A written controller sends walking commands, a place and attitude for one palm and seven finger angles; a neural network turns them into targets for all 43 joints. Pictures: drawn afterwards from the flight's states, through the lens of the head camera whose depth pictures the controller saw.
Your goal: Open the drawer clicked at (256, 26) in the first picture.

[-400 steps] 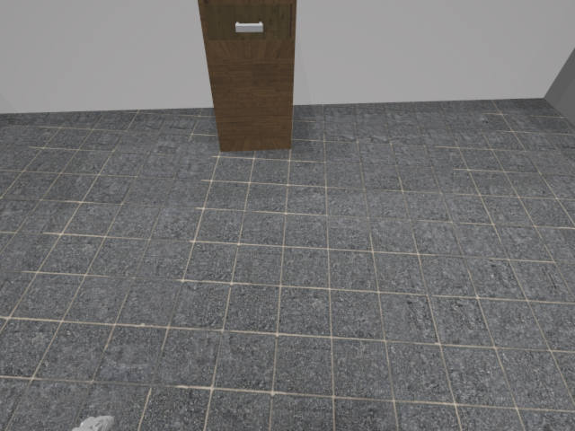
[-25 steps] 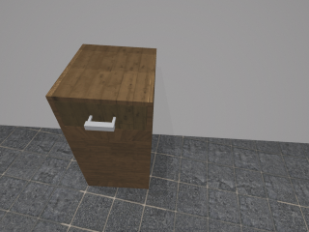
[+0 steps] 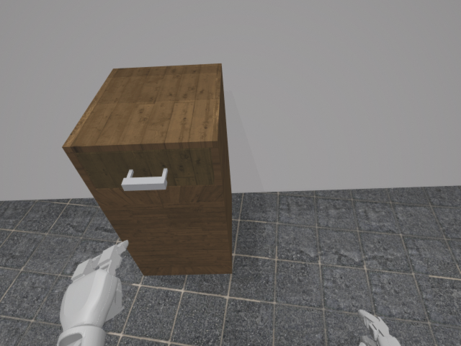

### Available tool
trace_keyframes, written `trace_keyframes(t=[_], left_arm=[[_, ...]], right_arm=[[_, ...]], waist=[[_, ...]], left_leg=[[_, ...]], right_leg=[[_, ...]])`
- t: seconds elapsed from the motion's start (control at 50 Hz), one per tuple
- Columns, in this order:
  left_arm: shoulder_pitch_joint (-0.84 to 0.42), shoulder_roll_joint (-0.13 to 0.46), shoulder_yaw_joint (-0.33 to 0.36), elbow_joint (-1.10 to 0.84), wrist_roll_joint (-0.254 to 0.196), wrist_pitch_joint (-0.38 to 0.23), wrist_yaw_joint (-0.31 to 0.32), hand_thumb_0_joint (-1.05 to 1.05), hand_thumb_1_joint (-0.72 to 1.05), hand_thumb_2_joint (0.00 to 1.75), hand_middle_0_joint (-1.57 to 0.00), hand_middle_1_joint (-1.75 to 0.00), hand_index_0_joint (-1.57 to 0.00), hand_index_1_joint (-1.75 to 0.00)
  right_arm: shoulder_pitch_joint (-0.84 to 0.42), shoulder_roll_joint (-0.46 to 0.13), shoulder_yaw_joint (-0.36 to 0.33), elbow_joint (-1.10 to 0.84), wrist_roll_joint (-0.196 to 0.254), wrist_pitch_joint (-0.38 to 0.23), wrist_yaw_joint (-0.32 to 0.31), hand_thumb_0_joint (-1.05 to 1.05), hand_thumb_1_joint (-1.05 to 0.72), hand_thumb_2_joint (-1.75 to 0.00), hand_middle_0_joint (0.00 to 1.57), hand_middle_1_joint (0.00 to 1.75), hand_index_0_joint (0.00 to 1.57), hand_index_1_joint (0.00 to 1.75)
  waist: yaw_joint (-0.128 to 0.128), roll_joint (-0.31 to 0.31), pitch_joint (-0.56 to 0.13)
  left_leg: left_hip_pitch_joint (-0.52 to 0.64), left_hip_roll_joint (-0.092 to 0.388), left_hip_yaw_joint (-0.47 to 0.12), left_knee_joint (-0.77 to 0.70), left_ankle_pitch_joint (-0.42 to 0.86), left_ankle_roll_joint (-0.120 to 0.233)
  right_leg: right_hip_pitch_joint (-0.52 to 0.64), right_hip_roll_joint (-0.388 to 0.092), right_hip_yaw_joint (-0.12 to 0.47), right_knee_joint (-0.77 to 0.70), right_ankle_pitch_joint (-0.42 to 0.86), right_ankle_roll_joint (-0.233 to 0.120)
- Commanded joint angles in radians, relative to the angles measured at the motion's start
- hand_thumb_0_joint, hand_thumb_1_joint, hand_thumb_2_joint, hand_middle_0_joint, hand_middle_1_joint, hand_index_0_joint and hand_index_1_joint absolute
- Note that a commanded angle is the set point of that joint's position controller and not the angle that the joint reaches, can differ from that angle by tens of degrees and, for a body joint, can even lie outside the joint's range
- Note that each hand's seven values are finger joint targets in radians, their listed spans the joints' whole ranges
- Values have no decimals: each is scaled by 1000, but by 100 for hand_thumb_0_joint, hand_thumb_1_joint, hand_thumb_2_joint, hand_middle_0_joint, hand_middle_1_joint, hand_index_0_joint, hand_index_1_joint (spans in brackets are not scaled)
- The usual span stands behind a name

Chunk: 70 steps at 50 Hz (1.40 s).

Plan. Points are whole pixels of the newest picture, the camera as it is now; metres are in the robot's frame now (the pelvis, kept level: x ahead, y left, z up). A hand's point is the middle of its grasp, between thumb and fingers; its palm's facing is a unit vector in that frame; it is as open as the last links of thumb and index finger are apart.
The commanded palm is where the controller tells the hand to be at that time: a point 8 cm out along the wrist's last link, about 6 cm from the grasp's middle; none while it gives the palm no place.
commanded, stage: raise the hand with hooked fingers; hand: left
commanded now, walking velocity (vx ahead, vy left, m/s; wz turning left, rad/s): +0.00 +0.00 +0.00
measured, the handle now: (146, 177) +0.56 +0.25 -0.07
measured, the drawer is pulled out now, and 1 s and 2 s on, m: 0.00 0.00 0.00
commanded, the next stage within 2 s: move the hooked fingers above the handle in 1.64 s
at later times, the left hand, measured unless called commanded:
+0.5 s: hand (105, 283) +0.24 +0.24 +0.00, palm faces +0.02 -0.11 -0.99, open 10.6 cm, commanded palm +0.22 +0.23 +0.05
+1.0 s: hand (99, 230) +0.31 +0.25 +0.06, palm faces +0.06 -0.09 -0.99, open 13.3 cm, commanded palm +0.29 +0.25 +0.12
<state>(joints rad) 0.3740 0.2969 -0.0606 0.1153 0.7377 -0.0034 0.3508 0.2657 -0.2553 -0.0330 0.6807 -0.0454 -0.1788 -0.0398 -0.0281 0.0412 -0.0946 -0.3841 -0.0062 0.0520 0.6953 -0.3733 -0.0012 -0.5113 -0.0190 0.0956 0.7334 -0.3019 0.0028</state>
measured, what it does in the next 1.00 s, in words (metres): shifts its weight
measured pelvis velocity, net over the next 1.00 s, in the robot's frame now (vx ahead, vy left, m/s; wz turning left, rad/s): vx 0.05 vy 0.00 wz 0.04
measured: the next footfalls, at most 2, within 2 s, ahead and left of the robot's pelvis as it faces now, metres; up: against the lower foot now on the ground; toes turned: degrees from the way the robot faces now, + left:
none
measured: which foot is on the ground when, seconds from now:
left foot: down 0.00-1.00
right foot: down 0.00-1.00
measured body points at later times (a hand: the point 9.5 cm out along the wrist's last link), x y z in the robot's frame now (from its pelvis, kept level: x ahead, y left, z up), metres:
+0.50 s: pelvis +0.04 -0.01 -0.02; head +0.07 -0.03 +0.43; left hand +0.23 +0.24 +0.05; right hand +0.27 -0.18 -0.11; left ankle -0.01 +0.12 -0.71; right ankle +0.06 -0.14 -0.72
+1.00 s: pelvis +0.05 +0.00 +0.01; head +0.08 -0.02 +0.46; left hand +0.30 +0.25 +0.11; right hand +0.26 -0.23 -0.09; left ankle -0.01 +0.12 -0.71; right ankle +0.06 -0.14 -0.71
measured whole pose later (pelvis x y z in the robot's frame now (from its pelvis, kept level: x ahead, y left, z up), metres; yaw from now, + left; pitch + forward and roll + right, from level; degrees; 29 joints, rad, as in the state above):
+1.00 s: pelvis +0.05 +0.00 +0.01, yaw +2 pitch +6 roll +0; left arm 0.14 0.43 -0.03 -0.02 0.99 -0.02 0.21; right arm 0.14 -0.25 -0.05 0.58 -0.04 0.08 0.00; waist 0.06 0.05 -0.06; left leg -0.33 0.01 0.00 0.64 -0.41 -0.01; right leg -0.43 -0.01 0.05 0.66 -0.33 0.02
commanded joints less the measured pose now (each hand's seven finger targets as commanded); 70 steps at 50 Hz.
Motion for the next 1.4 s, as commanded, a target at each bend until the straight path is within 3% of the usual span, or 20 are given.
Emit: trace_keyframes(t=[0.0, 0.08, 0.14, 0.18, 0.2, 0.26, 0.28, 0.3, 0.38, 0.46, 0.58, 0.62, 0.7, 0.8, 0.86, 0.94, 1.04, 1.22, 1.3, 1.38], left_arm=[[313, 44, 15, -39, 267, -69, 58, 0, 57, 76, -22, -51, -22, -51], [144, 139, 109, -169, 381, -109, 126, 0, 48, 72, -23, -57, -23, -57], [-65, 181, 127, -308, 434, -138, 187, 0, 41, 69, -24, -62, -24, -62], [-225, 224, 136, -419, 443, -160, 213, 0, 36, 67, -24, -64, -24, -64], [-241, 218, 125, -440, 432, -166, 220, 0, 34, 66, -24, -66, -24, -66], [-185, 223, 125, -417, 389, -140, 206, 0, 27, 63, -25, -70, -25, -70], [-192, 206, 108, -416, 371, -112, 190, 0, 25, 62, -25, -72, -25, -72], [-159, 198, 103, -388, 358, -86, 170, 0, 22, 61, -25, -74, -25, -74], [-29, 179, 82, -337, 300, 10, 48, 0, 13, 57, -25, -80, -25, -80], [-37, 231, 110, -338, 291, -8, -40, 0, 4, 53, -26, -86, -26, -86], [-84, 290, 219, -403, 282, -102, -12, 0, -10, 47, -27, -94, -27, -94], [-115, 275, 216, -382, 270, -113, 7, 0, -15, 45, -27, -98, -27, -98], [-205, 271, 194, -383, 263, -99, 19, 0, -24, 41, -28, -103, -28, -103], [-269, 281, 162, -353, 246, -46, -35, 0, -36, 36, -29, -111, -29, -111], [-320, 310, 164, -377, 254, -31, -69, 0, -43, 33, -29, -115, -29, -115], [-392, 321, 163, -317, 246, -8, -115, 0, -50, 30, -30, -120, -30, -120], [-542, 334, 142, -279, 241, 5, -171, 0, -50, 30, -30, -120, -30, -120], [-758, 389, 142, -214, 213, -37, -266, 0, -50, 30, -30, -120, -30, -120], [-655, 365, 144, -166, 192, -62, -296, 0, -50, 30, -30, -120, -30, -120], [-667, 391, 177, -220, 190, -105, -279, 0, -50, 30, -30, -120, -30, -120]], right_arm=[[-241, -100, -39, -316, -15, 97, 67, 0, -90, -90, 20, 30, 20, 30], [-288, -81, -37, -353, -18, 170, 83, 0, -90, -90, 20, 30, 20, 30], [-258, -70, -52, -360, -50, 189, 91, 0, -90, -90, 20, 30, 20, 30], [-252, -67, -56, -351, -57, 195, 87, 0, -90, -90, 20, 30, 20, 30], [-247, -73, -58, -353, -60, 191, 86, 0, -90, -90, 20, 30, 20, 30], [-246, -82, -49, -346, -52, 189, 85, 0, -90, -90, 20, 30, 20, 30], [-247, -83, -45, -339, -52, 194, 86, 0, -90, -90, 20, 30, 20, 30], [-248, -82, -42, -338, -46, 199, 84, 0, -90, -90, 20, 30, 20, 30], [-263, -71, -14, -339, -19, 213, 66, 0, -90, -90, 20, 30, 20, 30], [-245, -62, 7, -319, -15, 203, 52, 0, -90, -90, 20, 30, 20, 30], [-208, -61, -17, -293, -29, 190, 47, 0, -90, -90, 20, 30, 20, 30], [-196, -64, -27, -282, -25, 189, 47, 0, -90, -90, 20, 30, 20, 30], [-190, -78, -45, -265, -17, 186, 45, 0, -90, -90, 20, 30, 20, 30], [-202, -90, -48, -256, 1, 193, 39, 0, -90, -90, 20, 30, 20, 30], [-211, -90, -45, -254, 3, 199, 37, 0, -90, -90, 20, 30, 20, 30], [-217, -86, -35, -253, 16, 214, 34, 0, -90, -90, 20, 30, 20, 30], [-218, -83, -24, -250, 25, 226, 27, 0, -90, -90, 20, 30, 20, 30], [-209, -87, -14, -234, 32, 233, 12, 0, -90, -90, 20, 30, 20, 30], [-199, -89, -17, -241, 36, 237, 20, 0, -90, -90, 20, 30, 20, 30], [-200, -93, -24, -248, 32, 239, 28, 0, -90, -90, 20, 30, 20, 30]], waist=[[138, -282, 38], [151, -161, -11], [109, -79, -166], [77, 3, -232], [66, 38, -250], [60, 81, -277], [45, 64, -256], [48, 33, -238], [79, -48, -189], [90, -102, -141], [105, -33, -202], [89, -51, -193], [78, -8, -216], [82, -37, -204], [99, 19, -225], [98, -11, -154], [95, -1, -155], [85, -13, -158], [104, -35, -147], [107, -21, -156]], left_leg=[[-185, -58, -20, -93, -13, 4], [-164, -57, -24, -46, 45, 9], [-77, -47, -46, 58, 92, 20], [-24, -40, -73, 125, 97, 21], [6, -38, -80, 151, 101, 21], [0, -37, -76, 164, 188, 17], [-5, -37, -88, 161, 208, 15], [-24, -30, -77, 141, 231, 19], [-66, -21, -63, 51, 292, 20], [-68, -14, -47, -11, 266, 22], [-9, -19, -46, -30, 342, 21], [-10, -20, -44, -32, 326, 22], [26, -17, -41, -38, 369, 21], [51, -13, -40, -71, 415, 24], [102, -6, -39, -97, 493, 21], [102, -5, -34, -141, 465, 17], [134, -10, -26, -181, 444, 15], [165, -18, -24, -223, 408, 17], [141, -20, -17, -232, 419, 16], [132, -19, -21, -241, 412, 14]], right_leg=[[64, 39, 61, -204, -251, -88], [33, 48, 46, -109, -113, -96], [-94, 41, 78, -37, -67, -93], [-188, 37, 87, 7, -87, -89], [-236, 37, 85, 19, -97, -90], [-202, 46, 28, 60, 34, -87], [-201, 51, 22, 58, 61, -85], [-143, 51, -13, 54, 106, -77], [55, 58, -40, 5, 243, -66], [134, 44, -40, -44, 254, -54], [192, 35, -42, -56, 321, -55], [177, 32, -53, -62, 311, -51], [171, 30, -75, -61, 319, -51], [219, 27, -86, -86, 349, -46], [248, 26, -91, -99, 373, -49], [265, 32, -102, -137, 348, -48], [306, 32, -107, -175, 334, -48], [344, 34, -111, -229, 314, -45], [369, 31, -112, -235, 331, -44], [367, 31, -109, -239, 309, -46]])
